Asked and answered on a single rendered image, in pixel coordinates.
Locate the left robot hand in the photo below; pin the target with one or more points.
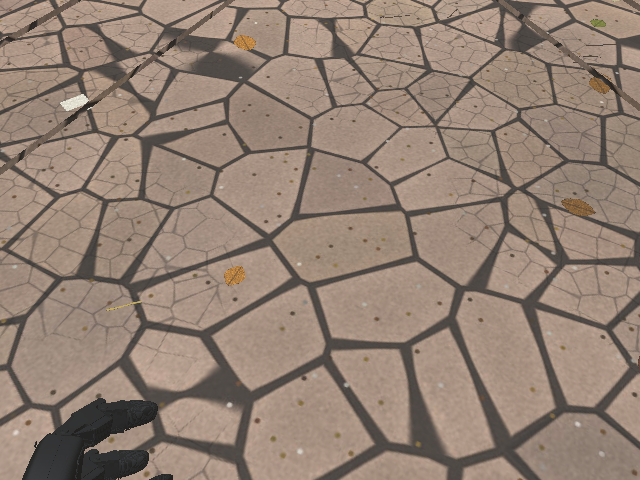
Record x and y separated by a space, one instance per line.
60 455

